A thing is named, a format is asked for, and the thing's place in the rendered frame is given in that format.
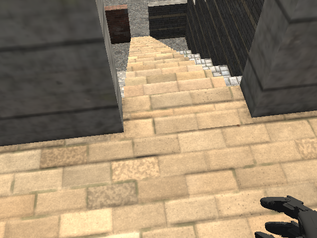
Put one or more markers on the stairs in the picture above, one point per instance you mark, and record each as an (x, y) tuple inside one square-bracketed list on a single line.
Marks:
[(155, 68)]

